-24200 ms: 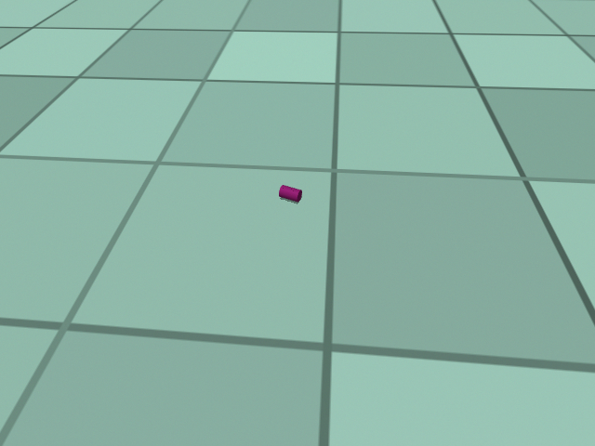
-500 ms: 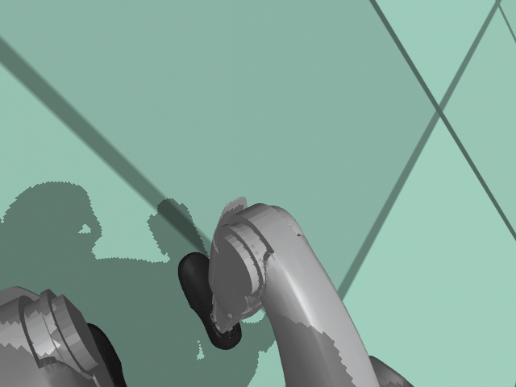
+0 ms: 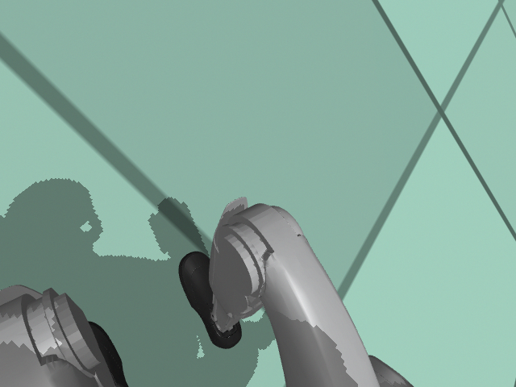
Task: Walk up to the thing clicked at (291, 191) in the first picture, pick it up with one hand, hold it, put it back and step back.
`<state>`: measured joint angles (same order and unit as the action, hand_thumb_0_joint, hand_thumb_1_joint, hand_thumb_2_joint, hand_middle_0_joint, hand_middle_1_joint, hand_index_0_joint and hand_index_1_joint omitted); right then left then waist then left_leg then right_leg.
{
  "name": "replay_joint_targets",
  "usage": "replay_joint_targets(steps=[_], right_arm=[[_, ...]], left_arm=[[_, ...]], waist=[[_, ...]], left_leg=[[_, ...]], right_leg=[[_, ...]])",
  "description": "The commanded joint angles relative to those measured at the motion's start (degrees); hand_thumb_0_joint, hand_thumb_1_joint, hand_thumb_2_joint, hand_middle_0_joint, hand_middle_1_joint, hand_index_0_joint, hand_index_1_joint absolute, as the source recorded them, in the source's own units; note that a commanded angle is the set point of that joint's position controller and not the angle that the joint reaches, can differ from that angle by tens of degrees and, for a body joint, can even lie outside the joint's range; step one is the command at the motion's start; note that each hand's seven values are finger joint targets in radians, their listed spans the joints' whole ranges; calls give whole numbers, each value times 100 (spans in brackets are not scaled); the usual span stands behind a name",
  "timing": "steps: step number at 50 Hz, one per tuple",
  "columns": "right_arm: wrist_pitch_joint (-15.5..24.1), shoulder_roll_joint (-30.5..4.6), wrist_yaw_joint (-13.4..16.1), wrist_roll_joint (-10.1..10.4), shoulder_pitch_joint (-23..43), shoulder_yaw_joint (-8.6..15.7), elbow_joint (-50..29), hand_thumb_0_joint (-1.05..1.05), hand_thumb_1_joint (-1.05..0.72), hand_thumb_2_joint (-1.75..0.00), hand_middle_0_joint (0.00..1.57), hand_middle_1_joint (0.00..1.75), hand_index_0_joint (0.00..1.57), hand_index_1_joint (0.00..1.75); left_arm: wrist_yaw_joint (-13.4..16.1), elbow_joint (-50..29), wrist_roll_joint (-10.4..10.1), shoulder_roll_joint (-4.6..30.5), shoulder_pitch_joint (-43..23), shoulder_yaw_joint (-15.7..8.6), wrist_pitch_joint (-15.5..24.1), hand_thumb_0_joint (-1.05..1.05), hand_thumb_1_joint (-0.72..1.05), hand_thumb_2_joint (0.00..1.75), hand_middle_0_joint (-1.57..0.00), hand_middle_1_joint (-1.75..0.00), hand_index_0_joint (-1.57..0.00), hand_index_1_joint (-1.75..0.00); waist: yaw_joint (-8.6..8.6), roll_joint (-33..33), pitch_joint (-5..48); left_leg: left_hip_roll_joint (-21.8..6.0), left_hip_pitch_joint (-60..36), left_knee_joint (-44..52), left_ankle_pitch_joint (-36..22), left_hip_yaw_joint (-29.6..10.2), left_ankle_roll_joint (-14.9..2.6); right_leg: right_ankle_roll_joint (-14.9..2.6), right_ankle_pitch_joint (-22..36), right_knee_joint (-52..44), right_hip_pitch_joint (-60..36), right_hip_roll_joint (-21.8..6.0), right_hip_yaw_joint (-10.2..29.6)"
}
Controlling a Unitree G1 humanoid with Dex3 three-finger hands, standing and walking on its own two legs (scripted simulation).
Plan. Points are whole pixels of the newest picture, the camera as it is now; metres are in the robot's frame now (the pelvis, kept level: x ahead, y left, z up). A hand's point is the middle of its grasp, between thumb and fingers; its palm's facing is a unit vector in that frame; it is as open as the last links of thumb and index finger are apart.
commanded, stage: settle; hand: left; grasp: from above
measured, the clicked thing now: out of the picture +0.49 +0.30 -0.29
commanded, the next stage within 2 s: lift in 0.70 s
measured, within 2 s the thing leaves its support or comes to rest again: leaves its support in 0.18 s
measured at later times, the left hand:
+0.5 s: hand out of the picture +0.46 +0.32 -0.18, palm faces -0.41 -0.14 -0.90, open 8.9 cm
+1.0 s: hand out of the picture +0.45 +0.31 -0.12, palm faces -0.42 -0.14 -0.90, open 8.8 cm
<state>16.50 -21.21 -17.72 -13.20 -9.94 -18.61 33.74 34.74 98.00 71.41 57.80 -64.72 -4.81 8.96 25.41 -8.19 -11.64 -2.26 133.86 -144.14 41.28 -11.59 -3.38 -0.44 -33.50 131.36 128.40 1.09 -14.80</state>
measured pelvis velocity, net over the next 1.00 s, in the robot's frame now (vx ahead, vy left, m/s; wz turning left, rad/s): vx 0.01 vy -0.01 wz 0.14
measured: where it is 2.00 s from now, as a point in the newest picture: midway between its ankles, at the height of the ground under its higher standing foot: (168, 353)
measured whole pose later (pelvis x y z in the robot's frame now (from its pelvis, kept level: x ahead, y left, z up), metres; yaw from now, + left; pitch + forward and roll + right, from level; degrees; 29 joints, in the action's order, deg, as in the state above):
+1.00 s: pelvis +0.01 -0.01 +0.04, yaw +8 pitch +36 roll -7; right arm 6.1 -16.9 -11.2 -6.1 -12.2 -4.3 40.4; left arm 19.4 79.7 66.9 38.4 -56.5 -1.9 4.9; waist 16.5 1.2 4.5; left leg -0.9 129.8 -133.0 39.7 -3.6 -2.4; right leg -2.0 -35.3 127.1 128.0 -0.7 -7.5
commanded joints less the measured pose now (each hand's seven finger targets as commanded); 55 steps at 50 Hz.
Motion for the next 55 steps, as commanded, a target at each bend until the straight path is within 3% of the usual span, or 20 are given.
replay_joint_targets(steps=[1,9,12,14,17,20,21,23,26,27,28,30,31,32,35,37,41,44,52,55], right_arm=[[-37,-1861,32,22,-1318,648,246,0,-91,-91,20,30,20,30],[-183,-1762,21,122,-1341,988,396,0,-91,-91,20,30,20,30],[-241,-1676,43,235,-1373,1217,536,0,-91,-91,20,30,20,30],[-257,-1630,33,257,-1414,1297,602,0,-91,-90,20,30,20,30],[-371,-1590,61,339,-1588,1440,702,0,-90,-90,20,30,20,30],[-414,-1488,51,380,-1513,1494,655,0,-91,-90,20,30,20,30],[-452,-1541,96,407,-1595,1558,729,0,-91,-90,20,30,20,30],[-498,-1464,142,451,-1533,1592,689,0,-91,-91,20,30,20,30],[-601,-1397,194,479,-1525,1629,655,0,-91,-91,20,30,20,30],[-656,-1381,240,497,-1593,1646,750,0,-91,-91,20,30,20,30],[-667,-1287,254,519,-1432,1616,586,0,-91,-91,20,30,20,30],[-720,-1315,322,512,-1478,1659,644,0,-91,-91,20,30,20,30],[-725,-1232,333,519,-1420,1623,527,0,-90,-90,20,30,20,30],[-759,-1290,381,504,-1457,1678,651,0,-90,-90,20,30,20,30],[-798,-1085,464,527,-1353,1626,610,0,-90,-90,20,30,20,30],[-807,-1195,532,560,-1370,1710,574,0,-90,-90,20,30,20,30],[-906,-1079,643,599,-1403,1743,623,0,-88,-90,20,30,20,30],[-950,-1073,710,650,-1425,1836,619,0,-91,-91,20,30,20,30],[-1177,-952,840,813,-1496,2055,593,0,-91,-91,20,30,20,30],[-1266,-916,907,903,-1499,2153,556,0,-91,-91,20,30,20,30]], left_arm=[[96,-991,-126,1190,-1449,-250,-78,0,72,57,-109,-50,-110,-50],[-44,-2130,-98,1186,-1459,-567,-53,0,81,57,-118,-44,-117,-45],[-129,-2497,-183,814,-1294,-424,-86,0,86,59,-122,-44,-121,-45],[-265,-2385,-214,415,-1390,-218,-112,0,87,58,-123,-42,-122,-43],[-423,-2449,-220,368,-1172,-308,-216,0,91,57,-125,-41,-124,-42],[-652,-2236,-370,-404,-1186,160,-290,0,92,56,-127,-40,-126,-41],[-680,-2331,-376,-97,-1063,-72,-307,0,91,58,-126,-41,-125,-42],[-843,-2485,-459,-344,-1244,122,-299,0,90,59,-128,-39,-126,-41],[-967,-2546,-400,-304,-1354,118,-295,0,92,58,-131,-36,-128,-39],[-954,-2475,-385,-112,-1363,-68,-295,0,92,61,-132,-35,-129,-39],[-1024,-2707,-385,-494,-1652,262,-260,0,93,59,-133,-34,-130,-38],[-1022,-2646,-301,64,-1557,-71,-258,0,92,58,-132,-31,-129,-35],[-1090,-2603,-297,-228,-1637,156,-226,0,89,54,-130,-28,-127,-32],[-1068,-2597,-315,148,-1618,-154,-203,0,88,54,-129,-28,-126,-32],[-1131,-2643,-297,-314,-1672,229,-152,0,84,48,-126,-24,-123,-27],[-1071,-2585,-270,12,-1521,24,-173,0,82,46,-124,-24,-121,-27],[-950,-2629,-271,-157,-1579,73,-223,0,78,45,-120,-22,-117,-22],[-1007,-2795,-402,-195,-1547,11,-337,0,93,42,-129,-24,-129,-25],[-1647,-3815,-724,-347,-1333,93,-435,0,93,48,-134,-19,-131,-22],[-1859,-3824,-764,-660,-868,201,-429,0,93,49,-133,-20,-130,-23]], waist=[[150,3745,4097],[-132,4208,4787],[-274,4272,5137],[-162,4053,4837],[-302,3888,4991],[-171,3121,4621],[-327,3183,4792],[-402,3215,4962],[-452,3089,5061],[-493,3079,5195],[-472,3179,5151],[-535,2887,5103],[-486,2847,5018],[-515,2666,5058],[-614,2819,5402],[-730,2898,5559],[-748,2858,5790],[-850,2939,5980],[-1129,2868,6186],[-1207,2660,6118]], left_leg=[[-76,-3215,1618,-1672,83,371],[-9,-3472,1649,-1792,271,390],[11,-3547,1699,-1800,379,369],[32,-3286,1726,-1606,379,346],[53,-3318,1813,-1754,399,323],[113,-2833,1831,-1396,511,192],[126,-2889,1930,-1441,504,203],[129,-3003,2027,-1359,478,215],[161,-2979,2046,-1298,540,209],[177,-2948,2075,-1285,563,202],[204,-2922,2123,-1221,615,202],[232,-2763,2085,-1070,703,150],[262,-2647,2081,-1069,770,146],[266,-2579,2055,-939,777,119],[293,-2743,2127,-1012,878,133],[299,-3006,2215,-1139,860,149],[284,-2974,2251,-1307,942,122],[288,-3250,2426,-1378,964,127],[292,-3698,2877,-1413,969,132],[332,-3686,3119,-1293,949,132]], right_leg=[[-139,1399,-888,-2165,313,-85],[-218,1460,-885,-2211,307,10],[-221,1510,-933,-2193,303,87],[-219,1345,-926,-1859,278,87],[-218,1366,-967,-1815,250,141],[-188,1185,-1211,-1870,276,232],[-201,1181,-1212,-1877,247,243],[-222,1074,-1150,-1785,212,288],[-228,1012,-1195,-1897,195,363],[-221,1038,-1186,-1990,185,379],[-233,971,-1212,-1959,179,421],[-210,807,-1328,-2117,180,523],[-204,762,-1382,-2184,186,556],[-205,593,-1438,-2238,178,613],[-214,626,-1495,-2433,180,706],[-217,785,-1475,-2344,137,663],[-203,1028,-1553,-2568,149,715],[-219,1095,-1625,-2547,122,706],[-259,1049,-1893,-2759,85,809],[-274,946,-2039,-2812,58,849]])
